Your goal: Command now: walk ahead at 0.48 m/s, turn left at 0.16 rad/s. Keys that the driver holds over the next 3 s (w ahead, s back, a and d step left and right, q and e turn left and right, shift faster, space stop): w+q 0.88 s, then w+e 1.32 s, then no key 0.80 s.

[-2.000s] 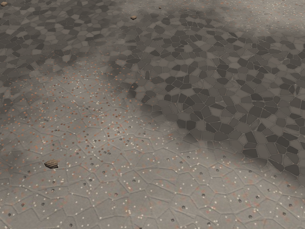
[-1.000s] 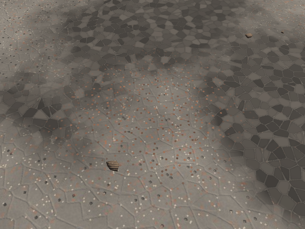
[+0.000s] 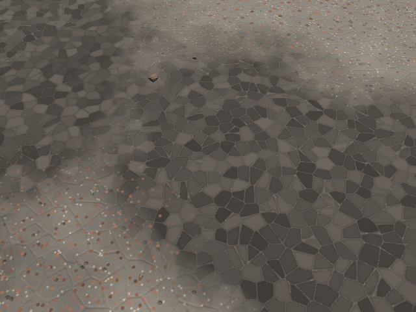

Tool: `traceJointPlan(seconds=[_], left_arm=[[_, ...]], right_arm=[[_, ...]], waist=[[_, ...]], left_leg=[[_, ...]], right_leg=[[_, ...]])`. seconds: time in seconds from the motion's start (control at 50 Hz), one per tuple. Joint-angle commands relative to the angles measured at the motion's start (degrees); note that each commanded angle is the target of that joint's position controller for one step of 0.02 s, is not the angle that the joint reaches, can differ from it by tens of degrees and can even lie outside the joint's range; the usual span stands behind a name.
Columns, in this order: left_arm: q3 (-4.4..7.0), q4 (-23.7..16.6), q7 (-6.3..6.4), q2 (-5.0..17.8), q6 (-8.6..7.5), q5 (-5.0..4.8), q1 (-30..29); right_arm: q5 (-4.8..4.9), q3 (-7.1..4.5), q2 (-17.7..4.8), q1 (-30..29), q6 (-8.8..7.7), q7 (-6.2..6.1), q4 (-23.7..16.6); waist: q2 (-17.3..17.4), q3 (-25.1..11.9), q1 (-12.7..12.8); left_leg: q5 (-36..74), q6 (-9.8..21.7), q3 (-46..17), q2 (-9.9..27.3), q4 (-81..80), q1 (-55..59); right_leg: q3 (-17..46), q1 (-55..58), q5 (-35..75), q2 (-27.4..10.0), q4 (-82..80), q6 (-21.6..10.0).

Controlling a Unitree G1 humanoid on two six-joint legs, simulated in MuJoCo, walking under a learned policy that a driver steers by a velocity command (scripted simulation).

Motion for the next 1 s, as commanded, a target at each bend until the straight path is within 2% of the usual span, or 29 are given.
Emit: traceJointPlan(seconds=[0.02,0.06,0.14,0.18,0.2,0.22,0.24,0.26,0.28,0.3,0.32,0.34,0.38,0.46,0.54,0.6,0.64,0.68,0.7,0.72,0.74,0.76,0.78,0.8,0.82,0.84,0.86,0.92,1.0], left_arm=[[-0.21,-4.98,-0.44,1.57,-1.43,1.05,-0.97],[-0.64,-5.86,-0.96,1.35,-1.99,0.83,-5.26],[0.31,-7.43,-1.38,4.18,-2.44,-0.28,-9.75],[1.12,-7.30,-1.18,5.34,-2.62,-0.52,-8.33],[1.81,-6.42,-0.90,6.22,-2.63,-0.47,-5.03],[2.83,-5.59,-0.41,8.29,-2.75,-0.10,0.86],[3.85,-4.84,0.16,12.46,-2.42,0.66,9.85],[4.49,-3.38,-0.56,15.23,-1.63,1.40,11.63],[3.27,-4.01,-0.93,9.78,-1.72,0.83,8.69],[2.45,-4.11,-0.87,6.97,-1.73,0.50,6.19],[1.88,-4.13,-0.98,5.32,-1.82,0.85,3.23],[1.60,-3.68,-0.96,3.96,-1.85,1.06,1.26],[1.78,-2.84,-0.73,3.58,-2.41,1.19,0.04],[2.84,-0.60,-0.27,5.64,-2.93,0.63,1.09],[3.54,0.99,0.27,7.91,-2.22,0.34,1.81],[4.10,2.64,0.37,9.49,-1.55,-0.48,4.10],[4.47,3.42,0.39,10.50,-0.86,-1.04,4.80],[5.02,3.50,0.70,12.40,-0.07,-1.50,4.68],[5.15,3.37,0.86,12.98,0.45,-1.74,4.29],[4.69,3.01,1.08,12.06,0.62,-1.80,4.05],[3.03,1.84,1.09,7.66,0.28,0.44,6.32],[0.95,-1.58,0.41,1.98,-1.33,1.34,10.41],[2.02,-2.29,-0.24,8.09,-2.98,-0.90,2.57],[2.31,-3.88,-0.46,9.30,-3.84,-2.30,-1.15],[2.08,-3.21,0.03,8.54,-4.24,-1.29,-1.27],[2.37,-2.73,0.43,8.65,-4.18,0.27,-0.81],[2.59,-2.46,0.35,8.80,-3.60,0.71,0.43],[1.96,-1.20,0.06,6.30,-1.86,1.05,2.16],[0.75,-2.35,-0.45,3.73,-1.59,0.45,-4.62]], right_arm=[[0.95,-1.83,-8.83,-3.81,-0.78,-0.78,-4.23],[1.23,-2.34,-10.44,-2.66,-0.34,-1.07,-3.90],[1.89,-2.53,-11.31,2.07,0.63,-1.31,-2.86],[1.68,-2.41,-11.04,2.73,1.18,-1.44,-2.73],[1.31,-1.99,-9.75,3.16,1.36,-1.46,-2.77],[0.80,-1.13,-7.33,3.14,1.29,-1.35,-3.15],[-0.76,0.50,-2.49,4.47,1.15,-1.31,-4.58],[1.83,0.77,-1.98,9.75,0.56,-1.50,-6.76],[2.77,-0.66,-7.73,8.01,0.87,-1.85,-5.26],[2.55,-1.21,-9.17,3.68,1.18,-1.73,-5.82],[2.00,-1.20,-8.33,2.37,1.58,-1.74,-5.58],[1.47,-1.37,-7.70,1.11,1.90,-1.58,-5.99],[1.56,-1.20,-5.75,0.30,2.79,-1.03,-6.54],[0.91,-0.53,-3.58,-4.35,3.54,-0.41,-9.05],[0.88,0.30,-2.64,-10.89,2.99,1.15,-10.95],[1.03,0.43,-3.09,-15.58,2.94,2.05,-12.98],[1.03,0.07,-4.12,-17.03,3.04,2.50,-14.20],[0.79,-1.03,-6.25,-14.34,3.42,2.51,-14.40],[0.86,-2.21,-8.23,-8.55,3.67,2.29,-13.20],[1.08,-4.08,-11.30,1.05,4.06,1.53,-10.64],[1.53,-5.55,-16.10,8.05,4.77,0.22,-8.96],[1.33,-5.44,-20.52,4.78,3.77,0.39,-10.82],[1.21,-4.15,-15.20,5.64,2.86,0.81,-11.49],[0.94,-3.36,-12.78,3.55,2.05,0.91,-10.72],[1.00,-2.88,-11.44,0.24,1.67,0.87,-10.88],[0.66,-2.45,-9.95,-3.09,1.59,0.71,-11.40],[-0.08,-2.01,-8.93,-4.78,1.51,0.45,-12.15],[-0.13,-1.54,-7.96,-4.67,0.92,-0.33,-10.52],[-0.20,-1.16,-8.55,-1.57,0.67,-1.19,-7.40]], waist=[[7.43,-0.07,1.99],[7.18,0.17,0.60],[6.81,-0.80,-0.42],[6.98,-1.31,1.35],[6.90,-2.58,3.17],[5.62,-5.75,6.44],[-4.46,-14.50,9.13],[-21.46,-18.31,5.94],[-11.69,-11.77,6.49],[-7.63,-6.52,6.48],[-3.94,-4.51,5.08],[-3.93,-2.56,4.05],[-4.61,-1.42,2.88],[-1.39,0.10,2.94],[-0.44,1.67,4.88],[-0.04,3.21,5.95],[-0.46,3.12,5.42],[-2.41,-0.33,2.78],[-2.58,-3.86,-0.80],[-1.32,-8.84,-5.89],[8.23,-13.57,-6.91],[17.76,-21.02,-0.18],[9.33,-21.12,-5.26],[7.81,-12.50,-4.53],[3.16,-7.98,-1.80],[2.87,-5.64,0.46],[4.40,-5.19,2.23],[4.66,-4.79,3.28],[5.76,-2.07,0.17]], left_leg=[[4.31,12.50,-15.19,13.99,-12.07,-1.33],[5.11,10.91,-12.56,12.27,-11.63,-4.31],[1.35,8.00,-15.46,13.59,-8.00,-2.32],[-1.26,6.10,-16.84,13.49,-3.98,-1.95],[-1.04,4.87,-16.53,11.97,-0.22,-3.11],[-0.72,2.84,-14.26,8.61,9.06,-6.08],[-14.43,0.05,-8.47,3.94,28.29,-13.52],[-25.46,-1.40,-4.94,0.84,44.14,-28.22],[-21.18,-1.77,-7.72,4.22,50.84,-32.48],[-16.00,-1.66,-6.87,5.81,51.89,-33.63],[-11.84,-2.12,-6.26,7.64,50.81,-31.27],[-9.36,-2.42,-6.23,8.94,48.40,-30.29],[-6.48,-2.86,-5.08,10.23,46.35,-27.04],[-0.72,-3.91,-4.65,10.65,37.83,-29.64],[9.40,-3.15,-1.15,9.87,24.31,-26.31],[9.46,-1.45,1.18,9.12,18.68,-25.10],[5.90,0.40,2.90,7.84,16.40,-23.91],[0.08,2.90,6.26,4.04,15.94,-17.11],[-1.12,4.55,7.64,1.55,14.85,-9.26],[1.83,6.79,7.05,-0.42,11.84,5.33],[3.51,10.38,-8.25,9.16,11.50,22.54],[-12.43,21.41,-43.08,21.79,2.65,35.73],[-17.29,19.67,-45.33,22.55,-3.83,34.68],[-13.48,17.34,-37.31,20.96,-4.88,27.86],[-6.58,15.45,-30.74,18.33,-4.63,19.46],[0.61,14.29,-25.80,16.05,-4.90,12.59],[5.28,14.01,-23.16,14.56,-6.01,8.37],[16.65,14.35,-15.94,13.30,-7.92,2.92],[19.40,10.63,-7.34,10.32,-9.18,2.01]], right_leg=[[0.31,-2.05,4.27,-2.45,-11.59,1.51],[-0.58,2.87,12.75,-0.64,-20.34,2.31],[0.80,8.85,19.88,1.35,-28.63,2.69],[0.51,13.90,18.00,1.49,-31.46,1.55],[-0.12,19.34,15.97,1.46,-32.53,0.55],[2.07,27.75,13.71,-1.61,-33.66,-1.37],[14.13,40.71,9.59,-13.69,-34.30,-4.97],[39.52,47.15,-7.21,-22.75,-43.26,-12.13],[38.38,42.20,-14.18,-20.57,-45.81,-11.26],[28.89,37.38,-8.94,-18.51,-45.51,-9.74],[21.94,32.69,-0.22,-15.88,-46.09,-9.04],[16.92,29.57,5.90,-14.05,-47.12,-9.03],[9.67,25.75,13.62,-12.19,-49.53,-8.81],[1.81,26.49,22.83,-12.96,-51.91,-10.25],[-6.14,26.87,24.27,-11.85,-52.78,-9.00],[-9.34,29.77,25.81,-12.87,-52.14,-7.94],[-11.21,32.98,33.14,-13.65,-49.23,-6.93],[-13.32,35.01,52.56,-13.46,-41.07,-5.76],[-14.55,34.09,59.36,-12.61,-32.38,-4.91],[-15.95,27.65,56.92,-10.56,-19.87,-3.01],[-15.59,11.49,24.34,-7.08,-1.08,-0.31],[-5.54,-9.62,-16.01,4.65,15.76,2.31],[3.18,-15.35,-13.19,2.51,19.02,1.50],[2.27,-18.26,-6.98,0.41,16.17,0.47],[2.09,-15.42,-2.23,-2.07,11.64,0.30],[2.20,-11.48,0.70,-3.54,7.08,0.84],[2.62,-7.87,2.71,-4.45,5.41,1.26],[0.31,-5.04,6.83,-4.78,-0.14,3.60],[-1.39,-5.63,22.54,-4.55,-14.26,3.93]])
Next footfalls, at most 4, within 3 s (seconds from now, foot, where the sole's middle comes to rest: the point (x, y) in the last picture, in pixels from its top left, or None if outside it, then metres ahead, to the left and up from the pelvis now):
0.22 right None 0.29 -0.14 -0.78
0.72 left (154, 303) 0.50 0.18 -0.78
1.28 right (164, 200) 0.88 0.16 -0.78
1.74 left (95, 163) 1.07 0.45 -0.78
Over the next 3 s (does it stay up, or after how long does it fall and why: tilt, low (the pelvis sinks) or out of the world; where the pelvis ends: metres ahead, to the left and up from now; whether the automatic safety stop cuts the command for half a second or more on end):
stays up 1.38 0.30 -0.01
